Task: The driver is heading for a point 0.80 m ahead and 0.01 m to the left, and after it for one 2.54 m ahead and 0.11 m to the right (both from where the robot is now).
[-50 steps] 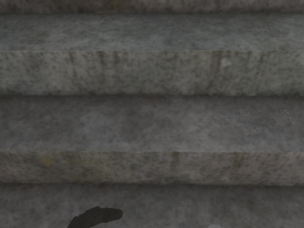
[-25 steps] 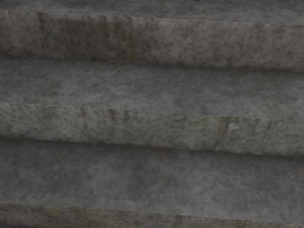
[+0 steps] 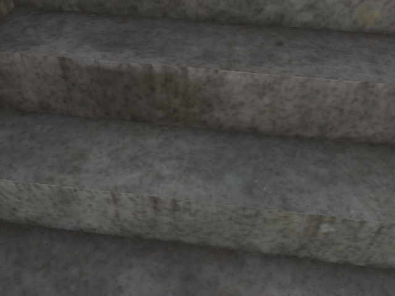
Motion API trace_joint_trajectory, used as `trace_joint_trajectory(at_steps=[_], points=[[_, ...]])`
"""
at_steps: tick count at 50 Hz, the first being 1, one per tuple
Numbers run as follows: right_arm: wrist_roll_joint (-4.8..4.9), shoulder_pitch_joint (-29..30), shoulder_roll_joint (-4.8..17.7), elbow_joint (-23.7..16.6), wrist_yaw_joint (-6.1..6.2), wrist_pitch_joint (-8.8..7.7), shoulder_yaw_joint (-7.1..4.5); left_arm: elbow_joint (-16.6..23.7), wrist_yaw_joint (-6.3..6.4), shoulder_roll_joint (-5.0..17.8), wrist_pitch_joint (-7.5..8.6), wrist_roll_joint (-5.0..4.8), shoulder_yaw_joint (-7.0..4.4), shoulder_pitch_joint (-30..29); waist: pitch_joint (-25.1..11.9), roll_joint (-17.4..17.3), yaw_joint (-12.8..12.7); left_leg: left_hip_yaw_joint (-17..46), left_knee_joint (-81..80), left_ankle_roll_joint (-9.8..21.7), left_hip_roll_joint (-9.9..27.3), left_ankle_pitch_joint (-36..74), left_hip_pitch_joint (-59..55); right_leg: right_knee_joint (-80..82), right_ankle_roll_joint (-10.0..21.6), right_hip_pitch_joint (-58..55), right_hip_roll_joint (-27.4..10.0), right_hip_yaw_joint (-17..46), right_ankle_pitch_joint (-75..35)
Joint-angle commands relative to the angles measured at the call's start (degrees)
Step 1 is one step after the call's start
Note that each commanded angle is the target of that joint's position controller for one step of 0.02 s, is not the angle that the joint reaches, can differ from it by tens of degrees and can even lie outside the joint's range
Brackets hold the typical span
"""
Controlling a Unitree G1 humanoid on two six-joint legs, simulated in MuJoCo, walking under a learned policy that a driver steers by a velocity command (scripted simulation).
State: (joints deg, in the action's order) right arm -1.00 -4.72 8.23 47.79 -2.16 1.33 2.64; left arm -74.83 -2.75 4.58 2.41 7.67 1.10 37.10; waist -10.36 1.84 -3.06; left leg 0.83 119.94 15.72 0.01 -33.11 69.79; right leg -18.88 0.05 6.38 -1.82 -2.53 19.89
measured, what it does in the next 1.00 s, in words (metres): climbs: left foot 0.19 m higher, then right foot 0.19 m higher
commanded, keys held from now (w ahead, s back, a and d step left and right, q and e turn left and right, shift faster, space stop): w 0.66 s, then no key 0.34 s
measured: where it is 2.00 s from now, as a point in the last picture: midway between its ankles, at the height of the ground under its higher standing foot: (227, 85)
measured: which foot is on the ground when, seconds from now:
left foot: up 0.00-0.08, down 0.10-0.64, up 0.66-1.00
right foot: down 0.00-0.14, up 0.16-0.56, down 0.58-1.00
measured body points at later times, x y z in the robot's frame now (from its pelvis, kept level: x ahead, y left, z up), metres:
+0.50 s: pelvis +0.21 +0.04 +0.20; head +0.20 +0.04 +0.65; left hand +0.41 +0.21 +0.09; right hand +0.12 -0.13 +0.04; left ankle +0.14 +0.13 -0.55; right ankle +0.35 -0.09 -0.26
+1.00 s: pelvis +0.43 +0.02 +0.38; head +0.42 +0.02 +0.83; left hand +0.36 +0.19 +0.22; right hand +0.63 -0.16 +0.27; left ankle +0.55 +0.14 -0.05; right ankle +0.36 -0.08 -0.36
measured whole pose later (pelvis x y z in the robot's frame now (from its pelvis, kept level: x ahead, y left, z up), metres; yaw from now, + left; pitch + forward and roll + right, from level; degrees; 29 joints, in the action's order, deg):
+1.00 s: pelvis +0.43 +0.02 +0.38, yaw +0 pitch +7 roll -1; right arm -1.0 -0.5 7.1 50.6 -2.2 0.4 2.8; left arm -65.9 -3.7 4.1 4.3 7.1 1.8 26.2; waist -9.1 0.0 -1.4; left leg 0.5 115.0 11.6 3.6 -9.4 82.9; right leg -21.8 2.0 11.2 0.9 -3.9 17.3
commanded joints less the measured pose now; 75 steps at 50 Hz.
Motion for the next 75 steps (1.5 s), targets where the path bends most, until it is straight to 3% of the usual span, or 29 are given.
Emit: trace_joint_trajectory(at_steps=[1,3,5,6,7,8,9,10,12,15,18,21,25,29,30,31,33,34,37,40,43,48,52,56,57,61,65,67,75], points=[[0.36,24.29,3.58,-16.97,-1.76,1.87,2.23,10.4,-1.67,14.96,2.45,-2.56,-2.35,-15.41,7.39,0.81,9.32,-8.94,-34.31,-3.79,1.99,-3.86,-33.02,30.17,15.98,43.08,-8.81,5.63,-21.53],[1.02,9.75,-0.09,-9.71,-4.61,3.05,2.81,11.87,-3.76,20.43,3.6,-4.89,-3.21,-13.6,6.22,10.95,14.36,-15.07,-32.94,-8.46,-4.39,4.0,-30.78,18.6,20.13,23.34,-13.49,2.69,-78.59],[-0.04,-1.47,6.52,-4.06,-3.04,2.41,0.36,11.09,-4.69,19.47,5.18,-5.98,-3.87,-8.1,-2.54,11.95,13.49,-13.4,-54.41,-5.82,-7.15,16.54,-32.31,0.25,17.25,-1.73,-13.18,-1.35,-111.13],[0.61,-9.15,10.03,-0.46,-2.21,2.59,-0.61,9.49,-5.9,15.24,4.7,-1.46,-3.37,-0.68,-13.67,1.58,12.68,5.6,-59.27,1.68,-1.32,27.85,-54.36,-18.87,14.13,12.8,-10.5,2.95,-102.45],[-1.92,-22.63,13.64,3.22,3.06,-0.71,-4.91,15.83,-0.03,12.59,6.33,-11.9,-5.2,-6.93,-14.69,-8.34,14.88,29.3,-73.35,1.89,8.31,6.26,-62.62,-40.83,8.09,16.88,-2.27,-0.68,-74.2],[0.05,-17.42,14.7,5.35,5.43,-1.1,-5.92,17.83,1.28,11.1,6.38,-9.07,-5.27,-13.97,-10.88,-16.96,13.15,48.89,-94.58,5.81,13.12,-3.8,-56.69,-70.45,7.34,28.88,5.17,3.5,-23.29],[-3.6,-25.89,13.78,7.44,1.56,-0.63,-3.3,13.32,-3.07,3.98,1.86,-6.02,-3.84,-13.05,1.94,-22.48,16.63,55.45,-101.46,2.09,12.59,-22.53,-48.21,-94.22,11.26,51.48,10.3,26.61,-31.14],[-3.88,-21.0,11.29,10.88,-0.28,-2.21,-4.01,17.03,-3.66,4.63,1.32,-5.13,-3.62,-18.42,11.78,-18.61,10.88,43.84,-95.81,-0.14,10.45,-15.46,-46.35,-104.76,14.5,64.25,11.46,25.48,-29.45],[-0.45,-5.72,2.06,11.54,-2.18,-3.85,-2.78,19.58,-3.34,3.67,0.63,-5.9,-2.55,-19.21,8.97,0.86,2.08,27.49,-94.49,-0.15,9.63,3.96,-40.22,-101.36,17.4,64.19,8.09,23.23,-26.26],[-2.81,3.76,-2.4,11.32,-3.1,-5.09,-1.23,21.71,-2.01,5.38,-1.8,-5.8,-1.54,-19.84,7.21,0.71,-5.25,13.39,-101.22,-3.41,8.53,11.17,-33.26,-101.12,16.38,62.67,3.52,14.22,-23.43],[-6.1,-9.12,-2.55,15.71,-1.83,-5.46,-0.49,24.15,-2.17,3.19,-0.65,-6.66,0.93,-28.6,7.74,-3.51,-2.27,9.05,-103.3,-4.24,8.26,13.14,-39.79,-118.42,18.12,74.4,3.39,10.34,-16.5],[-7.54,-17.73,1.06,16.73,-2.96,-5.91,-0.56,30.81,-0.62,6.03,-1.55,-7.26,1.55,-42.18,3.52,-0.27,1.65,3.94,-106.03,-4.74,7.83,14.1,-45.08,-97.51,16.48,74.36,-0.39,4.87,-22.96],[-2.84,-23.29,5.23,15.9,-5.2,-5.02,-0.44,33.28,-0.52,6.04,-6.16,-4.94,2.45,-51.37,3.92,-10.13,3.62,3.64,-120.61,1.12,13.7,25.13,-39.38,-73.97,10.97,54.18,-2.31,-5.13,-0.03],[0.53,-22.44,15.7,16.32,-5.31,-8.89,-4.15,34.24,-2.4,6.89,-5.54,-4.55,1.94,-42.93,-4.46,-14.73,-2.52,0.47,-99.58,3.57,18.45,121.85,-75.63,-47.96,8.77,46.66,6.93,-9.29,10.03],[-2.56,-26.44,13.74,17.69,-6.14,-8.86,-4.42,31.87,-1.85,9.13,-5.52,-4.43,0.87,-35.85,-10.21,-12.1,-1.48,-2.64,-90.65,2.29,16.13,127.97,-73.37,-48.79,11.64,35.09,6.3,-5.84,-3.81],[-5.23,-29.95,10.96,18.61,-7.47,-8.44,-4.2,26.99,-0.82,11.08,-5.88,-5.7,0.31,-25.53,-15.26,-4.83,-2.96,1.18,-80.32,1.01,12.97,117.5,-56.09,-39.45,16.28,16.18,1.91,9.4,-2.82],[-3.17,-17.78,4.27,18.64,-9.09,-5.22,-4.4,19.95,0.82,18.88,-5.77,-2.03,-2.91,-7.81,-3.38,12.75,-12.88,8.26,-35.95,-3.53,-2.47,45.02,-21.26,-4.95,22.76,9.76,-9.34,49.47,27.59],[-0.62,-16.86,3.92,17.23,-7.7,-4.94,-4.54,17.74,0.98,17.39,-3.78,-2.63,-2.53,-7.67,0.08,12.37,-9.01,18.34,-16.87,-3.21,-4.31,44.14,-10.66,-3.83,19.48,11.92,-11.6,53.94,30.71],[0.5,-7.16,2.71,10.22,-2.25,-5.7,-4.04,12.48,-0.13,5.83,0.25,-4.71,-0.91,-21.43,4.38,-4.91,1.79,20.84,-2.64,1.1,-6.99,37.97,0.58,-8.51,12.41,13.86,-10.53,32.02,-8.9],[-0.09,-10.37,0.51,8.1,-0.82,-4.09,-3.06,14.33,-1.27,0.18,1.91,-4.7,0.72,-32.0,1.92,-2.91,9.46,12.68,-8.09,-2.97,-2.04,27.79,0.63,-5.46,11.27,15.64,-6.68,10.12,-31.62],[1.21,-3.98,0.99,7.07,-2.62,-3.83,-2.35,14.42,-1.38,4.76,1.7,-1.66,-0.5,-24.8,3.86,0.42,7.06,1.98,8.25,-5.35,-1.09,19.76,2.12,0.62,12.42,17.74,-5.84,5.21,-31.81],[0.31,14.02,2.19,-3.79,0.39,-2.07,0.08,10.08,-0.56,5.12,2.36,0.17,-0.04,-10.03,2.56,-3.69,2.41,1.38,-9.63,-3.05,6.0,23.99,16.59,3.65,10.37,1.69,-9.36,5.43,-22.77],[-2.27,24.05,-1.17,-7.63,-1.09,4.2,1.96,11.86,-3.99,7.26,2.19,-3.9,-0.36,-8.39,7.29,4.14,1.22,-7.5,-30.23,-6.95,6.39,5.81,-4.21,16.59,15.31,16.04,-14.51,5.82,-24.43],[-1.73,10.17,1.74,-1.05,-2.46,0.7,0.09,11.09,-4.09,14.85,6.3,-7.32,-2.83,-7.16,-0.78,9.22,6.44,-10.4,-50.14,-5.73,-2.03,15.7,-22.98,1.59,14.15,-5.15,-12.91,0.01,-93.75],[-0.59,7.44,3.55,-0.12,-1.9,0.56,0.11,10.03,-3.95,12.33,6.34,-4.29,-2.71,0.0,-9.75,3.48,3.12,-0.89,-47.0,-1.32,0.75,26.66,-38.93,-5.77,10.94,4.04,-10.87,0.27,-89.76],[-3.7,-17.52,13.81,9.0,0.63,-0.09,-3.63,10.54,-5.29,7.31,1.0,-5.25,-4.76,-13.32,-5.09,-19.42,15.4,53.59,-100.56,2.25,15.72,-28.81,-52.5,-70.49,8.81,44.05,4.06,20.4,-24.0],[0.44,1.77,-0.75,14.57,0.46,-5.56,-0.54,11.56,-1.53,4.17,1.77,-5.86,-3.56,-17.59,2.92,2.33,1.53,24.94,-94.24,-4.25,14.38,-6.25,-39.29,-93.2,12.4,55.26,2.07,18.79,-26.43],[-1.2,3.04,-3.93,14.14,0.1,-6.57,0.47,12.3,-0.97,4.25,0.22,-5.98,-3.55,-17.98,1.84,3.65,-2.23,12.58,-97.34,-6.11,13.16,4.95,-38.72,-90.97,11.92,55.22,-1.37,15.25,-26.1],[-3.94,-11.42,-0.05,12.86,-0.72,-8.05,-0.83,14.65,-1.52,5.65,-1.13,-6.08,-4.38,-28.36,5.4,-4.45,3.73,-4.85,-105.37,-0.74,13.27,29.95,-53.91,-98.71,10.0,62.48,-1.73,8.3,-14.1]])
Keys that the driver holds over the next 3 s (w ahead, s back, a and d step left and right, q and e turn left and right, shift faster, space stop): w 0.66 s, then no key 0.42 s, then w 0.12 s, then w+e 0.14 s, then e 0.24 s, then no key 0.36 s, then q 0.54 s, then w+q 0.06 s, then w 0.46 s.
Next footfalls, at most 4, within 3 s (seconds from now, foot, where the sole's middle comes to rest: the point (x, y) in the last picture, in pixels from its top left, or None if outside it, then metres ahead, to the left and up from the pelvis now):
0.10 left None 0.18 0.13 -0.59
0.58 right None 0.40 -0.08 -0.40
1.10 left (159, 165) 0.66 0.16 -0.21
1.86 right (295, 57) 0.88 -0.17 -0.02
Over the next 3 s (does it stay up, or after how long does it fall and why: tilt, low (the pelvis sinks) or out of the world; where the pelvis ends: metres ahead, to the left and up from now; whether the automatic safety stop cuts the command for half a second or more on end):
stays up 0.96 -0.10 0.75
